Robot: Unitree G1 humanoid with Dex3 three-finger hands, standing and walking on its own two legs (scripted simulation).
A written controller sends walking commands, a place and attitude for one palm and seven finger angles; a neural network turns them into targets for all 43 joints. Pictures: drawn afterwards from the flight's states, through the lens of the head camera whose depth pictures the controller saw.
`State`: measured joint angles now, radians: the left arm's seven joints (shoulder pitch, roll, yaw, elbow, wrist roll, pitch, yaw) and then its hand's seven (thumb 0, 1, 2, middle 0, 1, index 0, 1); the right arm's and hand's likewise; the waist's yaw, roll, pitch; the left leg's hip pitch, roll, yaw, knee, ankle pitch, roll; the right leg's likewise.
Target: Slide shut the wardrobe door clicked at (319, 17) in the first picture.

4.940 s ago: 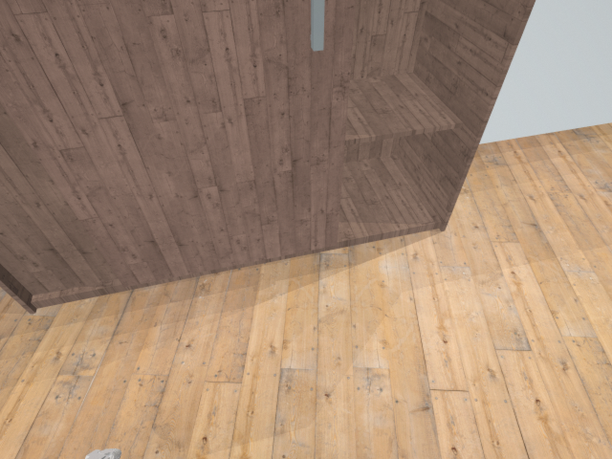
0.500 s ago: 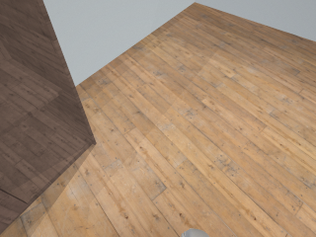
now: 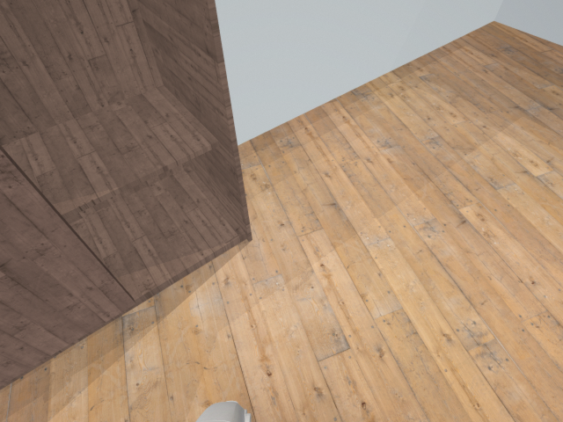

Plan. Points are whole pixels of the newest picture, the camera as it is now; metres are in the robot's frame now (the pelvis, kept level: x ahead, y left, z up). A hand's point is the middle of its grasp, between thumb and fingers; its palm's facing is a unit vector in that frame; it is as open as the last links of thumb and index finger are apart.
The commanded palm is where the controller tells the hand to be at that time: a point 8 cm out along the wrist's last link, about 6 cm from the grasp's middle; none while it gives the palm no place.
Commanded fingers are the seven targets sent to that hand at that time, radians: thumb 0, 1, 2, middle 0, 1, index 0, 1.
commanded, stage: turn to face it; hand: left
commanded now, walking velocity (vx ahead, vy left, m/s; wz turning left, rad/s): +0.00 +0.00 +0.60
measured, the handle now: out of the picture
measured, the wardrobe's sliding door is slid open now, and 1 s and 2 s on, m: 0.49 0.49 0.49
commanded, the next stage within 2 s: take the last steps up to it in 1.02 s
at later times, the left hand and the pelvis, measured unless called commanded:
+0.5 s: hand out of the picture +0.07 +0.26 -0.15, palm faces +0.30 -0.91 -0.29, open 7.4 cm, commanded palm none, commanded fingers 0.00 0.90 0.90 -0.20 -0.30 -0.20 -0.30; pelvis +0.01 +0.02 +0.00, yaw +17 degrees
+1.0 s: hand out of the picture -0.10 +0.23 -0.19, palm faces +0.57 -0.78 -0.25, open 7.4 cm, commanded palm none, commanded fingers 0.00 0.90 0.90 -0.20 -0.30 -0.20 -0.30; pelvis +0.00 +0.04 -0.01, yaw +32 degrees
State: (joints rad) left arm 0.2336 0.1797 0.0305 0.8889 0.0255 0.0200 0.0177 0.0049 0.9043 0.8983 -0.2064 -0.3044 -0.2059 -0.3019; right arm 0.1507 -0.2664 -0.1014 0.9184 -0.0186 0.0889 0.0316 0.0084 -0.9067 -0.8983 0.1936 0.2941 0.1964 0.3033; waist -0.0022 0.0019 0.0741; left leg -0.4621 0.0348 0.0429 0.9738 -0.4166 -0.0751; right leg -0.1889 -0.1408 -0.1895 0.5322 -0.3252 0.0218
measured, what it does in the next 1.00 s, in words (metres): steps on the spot, turning left: left foot, then right foot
